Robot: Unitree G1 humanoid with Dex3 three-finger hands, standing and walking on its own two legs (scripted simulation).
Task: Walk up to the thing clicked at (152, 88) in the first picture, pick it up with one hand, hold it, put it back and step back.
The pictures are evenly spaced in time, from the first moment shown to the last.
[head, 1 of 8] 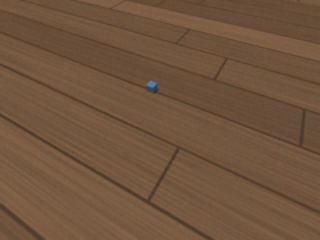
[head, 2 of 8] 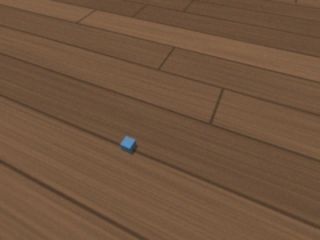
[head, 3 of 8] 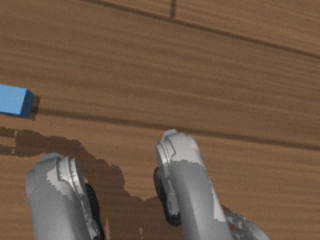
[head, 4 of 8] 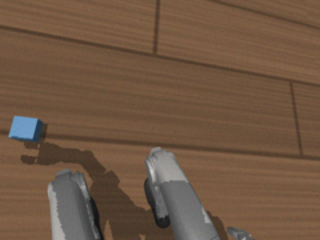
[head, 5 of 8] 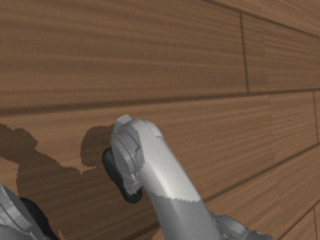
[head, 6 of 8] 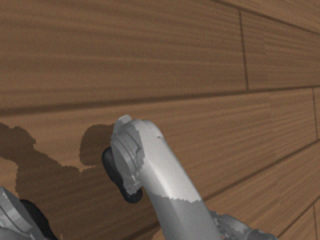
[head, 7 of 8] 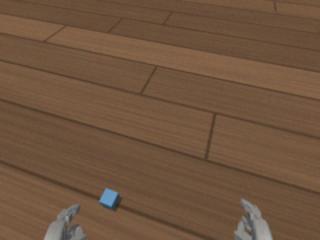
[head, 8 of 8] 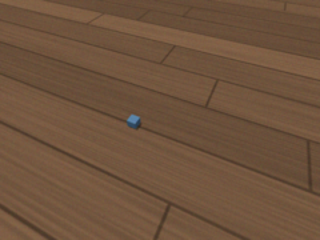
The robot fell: no
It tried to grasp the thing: no
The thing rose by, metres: 0.00
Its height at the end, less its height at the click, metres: +0.00
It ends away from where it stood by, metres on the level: 0.01
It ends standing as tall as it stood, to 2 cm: yes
